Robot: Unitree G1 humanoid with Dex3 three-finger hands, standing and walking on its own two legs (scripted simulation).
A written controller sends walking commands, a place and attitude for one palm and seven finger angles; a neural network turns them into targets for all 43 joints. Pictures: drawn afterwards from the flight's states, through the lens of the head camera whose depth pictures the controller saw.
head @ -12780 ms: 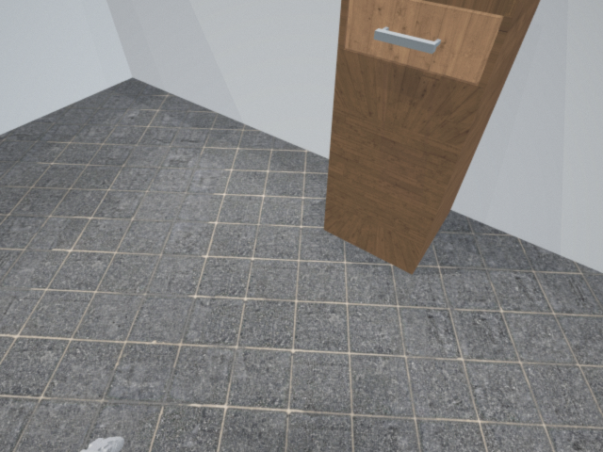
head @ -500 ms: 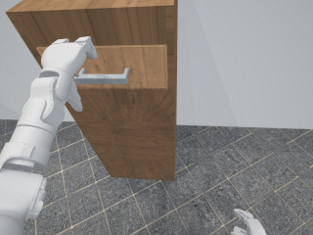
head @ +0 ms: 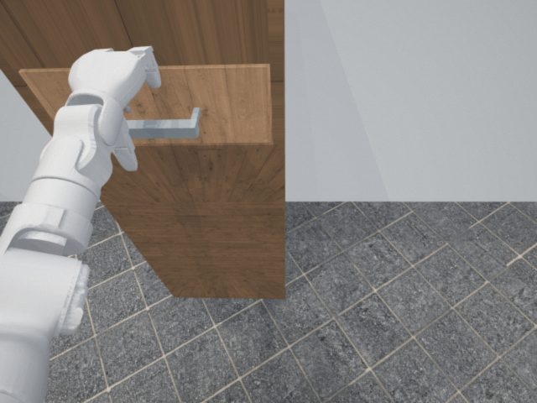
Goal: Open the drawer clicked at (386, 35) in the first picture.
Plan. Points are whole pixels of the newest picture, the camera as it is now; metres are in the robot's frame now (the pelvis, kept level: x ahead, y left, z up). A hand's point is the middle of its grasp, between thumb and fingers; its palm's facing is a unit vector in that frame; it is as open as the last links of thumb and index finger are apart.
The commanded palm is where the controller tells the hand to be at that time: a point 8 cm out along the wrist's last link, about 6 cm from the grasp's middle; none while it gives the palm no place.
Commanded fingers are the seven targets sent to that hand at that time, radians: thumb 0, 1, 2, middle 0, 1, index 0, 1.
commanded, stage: move the hooked fingers above the handle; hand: left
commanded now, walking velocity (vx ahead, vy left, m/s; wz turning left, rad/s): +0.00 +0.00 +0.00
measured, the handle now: (151, 121) +0.53 +0.21 +0.13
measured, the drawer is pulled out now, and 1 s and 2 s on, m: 0.00 0.00 0.00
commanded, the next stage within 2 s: none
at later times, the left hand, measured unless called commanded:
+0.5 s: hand (95, 116) +0.46 +0.25 +0.19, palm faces +0.01 +0.02 -1.00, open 13.8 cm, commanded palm +0.45 +0.23 +0.24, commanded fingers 0.00 -0.50 0.30 -0.30 -1.20 -0.30 -1.20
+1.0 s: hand (123, 108) +0.48 +0.21 +0.19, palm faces +0.02 -0.02 -1.00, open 13.4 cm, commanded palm +0.46 +0.23 +0.24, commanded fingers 0.00 -0.50 0.30 -0.30 -1.20 -0.30 -1.20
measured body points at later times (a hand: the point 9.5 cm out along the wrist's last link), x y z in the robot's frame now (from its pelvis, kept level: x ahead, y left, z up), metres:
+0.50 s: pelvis +0.00 +0.00 +0.00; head +0.03 -0.02 +0.45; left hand +0.46 +0.25 +0.24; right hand +0.07 -0.27 -0.14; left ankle -0.01 +0.09 -0.74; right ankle -0.04 -0.10 -0.74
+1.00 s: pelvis +0.00 +0.00 +0.00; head +0.03 -0.03 +0.45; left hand +0.48 +0.21 +0.24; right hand +0.08 -0.25 -0.14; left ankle -0.01 +0.09 -0.74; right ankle -0.04 -0.10 -0.74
